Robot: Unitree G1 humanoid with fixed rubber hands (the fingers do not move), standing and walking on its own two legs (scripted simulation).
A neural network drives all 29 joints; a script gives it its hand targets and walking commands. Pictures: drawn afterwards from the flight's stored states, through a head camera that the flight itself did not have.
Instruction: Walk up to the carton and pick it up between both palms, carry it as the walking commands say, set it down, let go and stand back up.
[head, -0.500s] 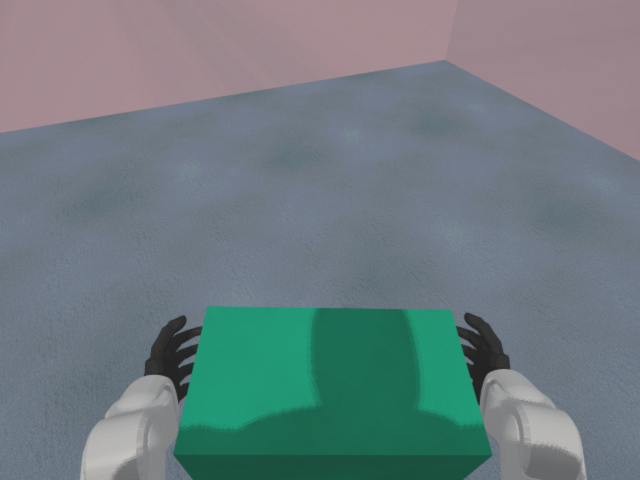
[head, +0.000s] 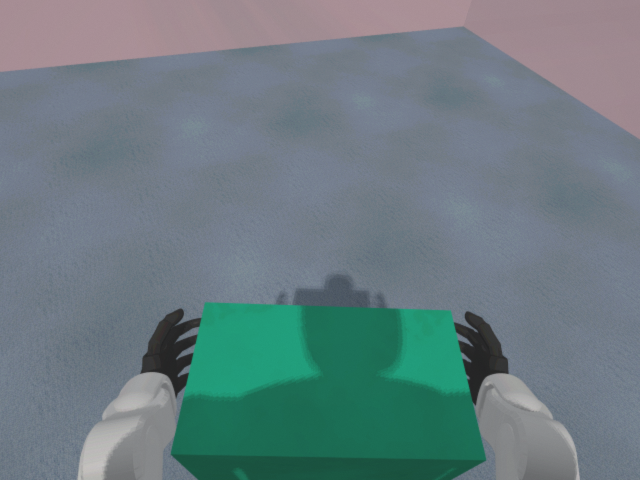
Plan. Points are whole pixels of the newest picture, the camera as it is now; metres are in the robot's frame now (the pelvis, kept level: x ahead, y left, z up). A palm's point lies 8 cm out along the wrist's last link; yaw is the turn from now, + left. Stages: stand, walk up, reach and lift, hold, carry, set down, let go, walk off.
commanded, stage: carry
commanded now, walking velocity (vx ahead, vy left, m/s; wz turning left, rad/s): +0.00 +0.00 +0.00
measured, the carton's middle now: (323, 409) +0.23 +0.00 -0.03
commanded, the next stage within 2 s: hold in 1.80 s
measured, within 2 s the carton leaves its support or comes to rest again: neither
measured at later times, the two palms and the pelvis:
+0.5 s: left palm (189, 363) +0.25 +0.16 +0.04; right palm (508, 359) +0.27 -0.21 +0.05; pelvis +0.01 -0.03 +0.00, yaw +1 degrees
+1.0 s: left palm (210, 366) +0.25 +0.13 +0.03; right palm (526, 365) +0.27 -0.24 +0.04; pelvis +0.00 -0.05 +0.00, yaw +1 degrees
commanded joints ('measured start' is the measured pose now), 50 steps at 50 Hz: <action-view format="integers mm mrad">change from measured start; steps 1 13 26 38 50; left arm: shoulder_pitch -438 -533 -622 -608 -590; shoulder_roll -695 -631 -654 -723 -637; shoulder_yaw -702 -570 -576 -645 -541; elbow -315 -72 -28 -245 23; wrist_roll -203 -128 -133 -208 -99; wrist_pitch -27 -53 -80 -74 -103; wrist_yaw -106 -122 -148 -135 -151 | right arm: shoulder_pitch -476 -618 -631 -705 -632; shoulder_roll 651 627 671 725 655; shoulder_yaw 711 637 631 745 612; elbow -326 -100 -13 -306 20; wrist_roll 179 138 108 220 107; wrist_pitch -49 -60 -83 -82 -113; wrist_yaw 79 91 103 92 118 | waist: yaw -16 -22 -22 -22 -21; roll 116 -32 -17 -26 42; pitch -499 -353 -378 -424 -377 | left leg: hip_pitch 367 166 146 153 130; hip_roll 305 207 199 200 205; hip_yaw -274 -165 -145 -135 -121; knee -151 -154 -74 -53 -64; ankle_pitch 502 29 175 138 136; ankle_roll -98 -59 -47 -42 -57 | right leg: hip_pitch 106 139 191 216 190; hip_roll -15 -107 -135 -132 -117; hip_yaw -21 69 76 83 78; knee -235 -219 -217 -224 -232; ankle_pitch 80 253 409 380 340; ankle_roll -29 -42 -41 -55 -37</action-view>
